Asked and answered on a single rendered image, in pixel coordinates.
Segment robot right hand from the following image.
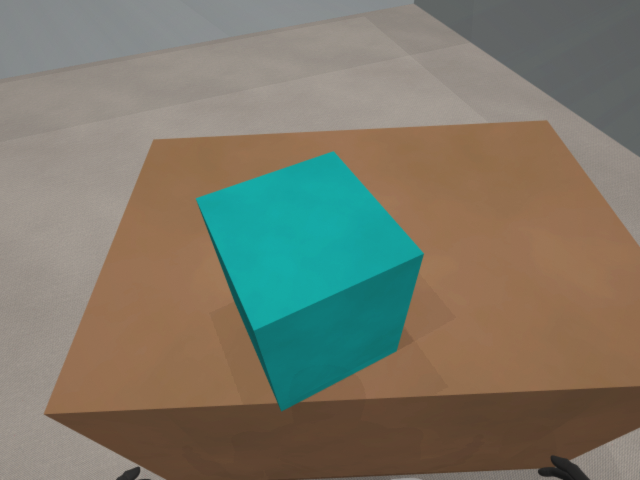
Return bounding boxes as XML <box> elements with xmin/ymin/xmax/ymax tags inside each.
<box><xmin>538</xmin><ymin>455</ymin><xmax>590</xmax><ymax>480</ymax></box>

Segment pedestal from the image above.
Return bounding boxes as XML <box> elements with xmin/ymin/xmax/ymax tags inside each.
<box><xmin>44</xmin><ymin>120</ymin><xmax>640</xmax><ymax>480</ymax></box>

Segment carton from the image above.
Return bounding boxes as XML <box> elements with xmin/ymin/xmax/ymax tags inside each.
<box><xmin>196</xmin><ymin>151</ymin><xmax>424</xmax><ymax>411</ymax></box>

